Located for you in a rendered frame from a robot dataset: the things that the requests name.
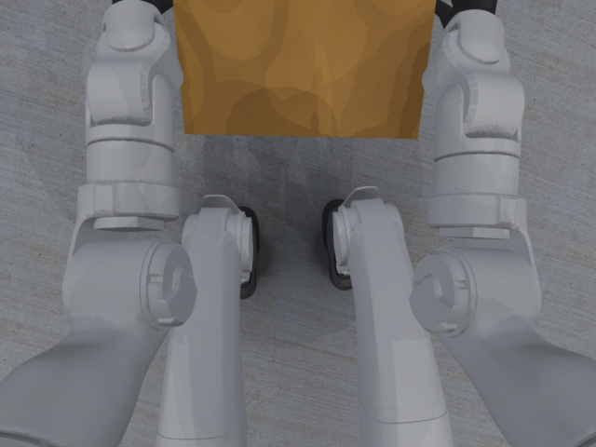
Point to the robot right forearm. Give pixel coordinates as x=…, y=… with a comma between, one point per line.
x=478, y=108

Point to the robot left foot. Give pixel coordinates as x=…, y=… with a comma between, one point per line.
x=247, y=288

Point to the left robot upper arm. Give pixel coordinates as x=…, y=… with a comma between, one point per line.
x=122, y=296

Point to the robot right hand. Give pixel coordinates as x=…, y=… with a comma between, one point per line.
x=446, y=12

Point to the right robot upper arm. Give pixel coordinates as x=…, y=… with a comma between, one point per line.
x=483, y=304

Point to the left robot shin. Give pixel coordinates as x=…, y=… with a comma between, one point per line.
x=211, y=201

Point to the carton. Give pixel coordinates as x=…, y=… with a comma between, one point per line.
x=303, y=68

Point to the robot left forearm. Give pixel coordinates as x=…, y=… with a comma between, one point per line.
x=129, y=128

